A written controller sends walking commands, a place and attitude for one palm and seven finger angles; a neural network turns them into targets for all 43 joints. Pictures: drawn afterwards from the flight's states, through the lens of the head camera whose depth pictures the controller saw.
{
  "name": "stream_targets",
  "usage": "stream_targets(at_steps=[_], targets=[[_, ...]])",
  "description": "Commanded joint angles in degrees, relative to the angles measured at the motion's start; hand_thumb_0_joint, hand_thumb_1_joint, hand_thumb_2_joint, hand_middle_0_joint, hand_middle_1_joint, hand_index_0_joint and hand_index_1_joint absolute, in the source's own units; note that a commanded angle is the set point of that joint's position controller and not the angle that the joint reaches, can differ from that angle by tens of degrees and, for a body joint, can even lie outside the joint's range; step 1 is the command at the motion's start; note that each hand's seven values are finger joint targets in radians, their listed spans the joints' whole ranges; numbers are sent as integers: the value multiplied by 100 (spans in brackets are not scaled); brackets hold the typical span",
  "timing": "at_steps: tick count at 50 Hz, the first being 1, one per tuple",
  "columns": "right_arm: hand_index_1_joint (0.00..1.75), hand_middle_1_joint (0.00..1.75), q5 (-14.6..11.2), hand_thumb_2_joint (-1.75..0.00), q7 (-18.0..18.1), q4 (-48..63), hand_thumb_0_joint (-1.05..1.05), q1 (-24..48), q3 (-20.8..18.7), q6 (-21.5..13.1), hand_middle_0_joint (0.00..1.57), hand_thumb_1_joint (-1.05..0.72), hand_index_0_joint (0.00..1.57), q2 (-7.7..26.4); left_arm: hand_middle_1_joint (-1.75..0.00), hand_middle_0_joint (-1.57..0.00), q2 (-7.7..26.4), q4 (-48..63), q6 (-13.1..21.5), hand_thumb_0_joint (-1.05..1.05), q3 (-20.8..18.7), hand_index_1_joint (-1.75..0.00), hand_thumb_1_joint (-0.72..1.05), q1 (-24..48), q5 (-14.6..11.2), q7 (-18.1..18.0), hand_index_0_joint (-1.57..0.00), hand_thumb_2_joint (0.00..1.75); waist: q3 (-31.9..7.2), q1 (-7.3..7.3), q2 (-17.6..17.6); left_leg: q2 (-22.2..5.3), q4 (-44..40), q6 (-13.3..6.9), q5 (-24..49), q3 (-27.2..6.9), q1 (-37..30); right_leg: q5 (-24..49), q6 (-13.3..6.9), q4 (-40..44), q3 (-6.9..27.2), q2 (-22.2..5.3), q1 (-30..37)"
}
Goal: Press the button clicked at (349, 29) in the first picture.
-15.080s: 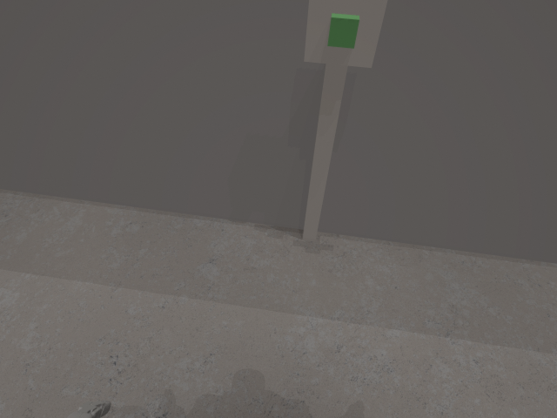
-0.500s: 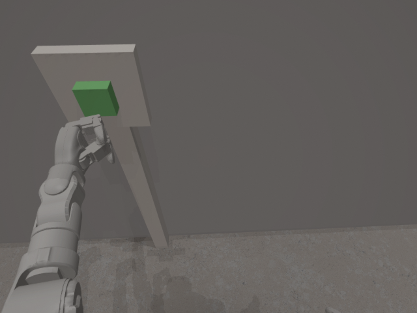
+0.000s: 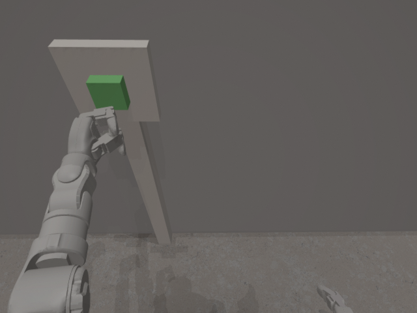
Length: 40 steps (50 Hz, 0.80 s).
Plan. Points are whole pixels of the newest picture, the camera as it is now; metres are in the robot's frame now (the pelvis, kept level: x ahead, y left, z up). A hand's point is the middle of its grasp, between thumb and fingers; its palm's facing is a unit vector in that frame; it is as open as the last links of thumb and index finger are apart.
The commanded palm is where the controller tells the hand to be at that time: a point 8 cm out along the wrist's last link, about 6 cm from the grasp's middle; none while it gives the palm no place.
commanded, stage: press the button with the knuckle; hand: left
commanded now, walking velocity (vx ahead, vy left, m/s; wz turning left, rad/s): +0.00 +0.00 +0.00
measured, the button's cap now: (110, 92) +0.50 +0.22 +0.16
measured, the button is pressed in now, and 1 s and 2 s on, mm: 0 9 0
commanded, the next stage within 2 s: hold the button down briefly in 1.06 s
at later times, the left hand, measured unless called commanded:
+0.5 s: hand (120, 124) +0.44 +0.19 +0.13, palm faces +0.06 -1.00 +0.00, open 3.1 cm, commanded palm +0.41 +0.24 +0.13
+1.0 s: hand (121, 120) +0.45 +0.19 +0.13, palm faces +0.07 -1.00 -0.01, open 3.1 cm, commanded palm +0.45 +0.24 +0.13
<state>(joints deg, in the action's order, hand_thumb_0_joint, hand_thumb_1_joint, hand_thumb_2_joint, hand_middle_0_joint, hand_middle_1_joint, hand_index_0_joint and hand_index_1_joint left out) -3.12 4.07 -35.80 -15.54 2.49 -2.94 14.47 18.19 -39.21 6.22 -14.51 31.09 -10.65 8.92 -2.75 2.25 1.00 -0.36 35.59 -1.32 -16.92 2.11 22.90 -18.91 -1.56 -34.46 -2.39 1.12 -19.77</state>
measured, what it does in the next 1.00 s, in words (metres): stands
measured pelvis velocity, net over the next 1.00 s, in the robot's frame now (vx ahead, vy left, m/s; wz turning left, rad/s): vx -0.02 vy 0.00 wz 0.02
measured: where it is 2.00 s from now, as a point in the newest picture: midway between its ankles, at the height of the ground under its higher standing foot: outside the picture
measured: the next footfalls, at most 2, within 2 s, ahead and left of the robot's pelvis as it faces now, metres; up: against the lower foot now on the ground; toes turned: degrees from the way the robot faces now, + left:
none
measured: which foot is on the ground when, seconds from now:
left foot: down 0.00-1.00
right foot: down 0.00-1.00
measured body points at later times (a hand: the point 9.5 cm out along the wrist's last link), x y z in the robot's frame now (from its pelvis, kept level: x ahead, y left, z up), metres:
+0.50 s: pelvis +0.00 +0.00 +0.00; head +0.03 +0.00 +0.45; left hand +0.43 +0.24 +0.13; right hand +0.07 -0.27 -0.11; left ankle +0.01 +0.10 -0.73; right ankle -0.01 -0.10 -0.73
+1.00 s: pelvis -0.02 +0.00 -0.01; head +0.03 +0.00 +0.44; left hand +0.44 +0.25 +0.14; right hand +0.04 -0.27 -0.13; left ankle +0.01 +0.10 -0.73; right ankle -0.01 -0.10 -0.73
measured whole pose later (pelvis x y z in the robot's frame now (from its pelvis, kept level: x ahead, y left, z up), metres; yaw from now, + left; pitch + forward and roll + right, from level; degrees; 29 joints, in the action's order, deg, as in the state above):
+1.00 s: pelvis -0.02 +0.00 -0.01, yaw +1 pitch +8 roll -1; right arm -2.1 3.3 -40.2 -20.2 2.1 -2.9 15.6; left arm 24.4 -64.6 14.2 -16.2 50.8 -8.0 10.0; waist -2.6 5.3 1.1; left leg -0.6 40.4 -1.2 -17.0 0.5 31.6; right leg -19.0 -1.7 -38.3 -4.0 1.3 -27.6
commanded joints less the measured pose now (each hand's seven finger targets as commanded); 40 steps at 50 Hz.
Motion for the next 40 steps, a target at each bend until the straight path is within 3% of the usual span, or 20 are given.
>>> stream_targets(at_steps=[1,2,3,4,6,7,9,13,14,17,19,21,22,24,25,31,37,39,40], targets=[[30,30,-26,-90,62,610,0,-19,-316,-209,20,-90,20,848,-150,-130,1401,1069,468,0,-394,-150,90,2659,-122,66,-130,90,-1561,95,-122,3,-307,-117,1197,-301,-1060,1643,23,480,180,4,136],[30,30,-34,-90,64,616,0,-23,-318,-211,20,-90,20,851,-150,-130,1430,1014,474,0,-420,-150,90,2661,-126,89,-130,90,-1560,76,-112,9,-316,-120,1157,-272,-1030,1652,33,498,206,-5,153],[30,30,-46,-90,65,617,0,-20,-314,-204,20,-90,20,846,-150,-130,1340,1044,486,0,-303,-150,90,2715,-121,122,-130,90,-1609,84,125,19,-318,-104,1144,-272,-1072,1615,19,485,206,-13,114],[30,30,-43,-90,62,581,0,-50,-319,-214,20,-90,20,836,-150,-130,1252,1043,498,0,-217,-150,90,2897,-120,135,-130,90,-1617,145,198,20,-291,-108,1209,-285,-1166,1652,14,479,187,-5,29],[30,30,-31,-90,57,528,0,-156,-339,-214,20,-90,20,870,-150,-130,1270,921,523,0,-218,-150,90,3031,-129,159,-130,90,-1663,189,67,8,-254,-111,1251,-323,-1173,1630,12,461,166,16,-25],[30,30,-28,-90,63,507,0,-186,-363,-211,20,-90,20,891,-150,-130,1495,823,534,0,-436,-150,90,2932,-123,156,-130,90,-1768,106,81,4,-250,-106,1312,-317,-1165,1695,6,444,186,12,48],[30,30,-19,-90,45,517,0,-230,-371,-204,20,-90,20,887,-150,-130,1470,812,554,0,-445,-150,90,2832,-130,177,-130,90,-1910,76,62,16,-226,-106,1429,-289,-1167,1851,14,415,187,11,152],[30,30,-13,-90,15,474,0,-310,-370,-171,20,-90,20,898,-150,-130,1393,553,564,0,-357,-150,90,3035,-101,166,-130,90,-1659,164,62,14,-228,-113,1341,-283,-1035,1770,26,417,169,22,-21],[30,30,-7,-90,18,475,0,-343,-391,-163,20,-90,20,922,-150,-130,1627,546,589,0,-561,-150,90,2995,-89,145,-130,90,-1732,92,63,4,-232,-103,1365,-302,-1005,1763,10,392,169,23,37],[30,30,13,-90,2,490,0,-411,-396,-137,20,-90,20,932,-150,-130,1744,495,623,0,-668,-150,90,2993,-68,127,-130,90,-1915,99,-58,9,-191,-129,1510,-253,-967,2013,35,356,210,17,210],[30,30,10,-90,-10,505,0,-436,-398,-113,20,-90,20,925,-150,-130,1777,464,647,0,-689,-150,90,2914,-44,157,-130,90,-1884,68,120,17,-184,-122,1576,-215,-942,2107,27,345,226,15,227],[30,30,13,-90,-6,492,0,-467,-408,-79,20,-90,20,931,-150,-130,1838,512,703,0,-671,-150,90,3174,-6,155,-130,90,-1841,157,-4,8,-150,-139,1556,-226,-928,2088,36,339,223,25,185],[30,30,7,-90,-10,513,0,-450,-409,-82,20,-90,20,920,-150,-130,1709,447,698,0,-589,-150,90,3161,-11,175,-130,90,-1850,160,107,5,-158,-136,1518,-203,-970,2052,43,349,230,30,109],[30,30,3,-90,-9,483,0,-511,-415,-64,20,-90,20,938,-150,-130,1793,299,688,0,-672,-150,90,3116,-21,195,-130,90,-1845,129,159,-3,-135,-117,1592,-236,-981,2060,16,324,213,43,77],[30,30,-6,-90,-13,482,0,-491,-404,-62,20,-90,20,921,-150,-130,1596,369,700,0,-445,-150,90,3351,-25,221,-130,90,-1802,232,260,-2,-135,-119,1561,-232,-1050,2006,27,345,208,40,-38],[30,30,29,-90,-3,305,0,-640,-410,-51,20,-90,20,964,-150,-130,1581,-167,782,0,-377,-150,90,4132,53,112,-130,90,-1645,420,46,-26,-92,-128,1194,-329,-980,1513,41,368,184,58,-440],[30,30,67,-90,-32,193,0,-774,-412,-72,20,-90,20,988,-150,-130,1845,-542,1029,0,-534,-150,90,4588,139,134,-130,90,-2073,436,158,-20,23,-115,1330,-385,-1084,1592,33,256,210,61,-453],[30,30,58,-90,-43,189,0,-740,-383,-78,20,-90,20,963,-150,-130,1621,-565,1096,0,-295,-150,90,4859,126,169,-130,90,-1931,526,410,-19,27,-91,1150,-396,-1092,1396,36,269,196,64,-666],[30,30,65,-90,-43,161,0,-773,-384,-87,20,-90,20,983,-150,-130,1668,-719,1113,0,-361,-150,90,4864,116,152,-130,90,-1858,513,234,-30,7,-88,1045,-448,-1026,1267,28,268,169,81,-714]])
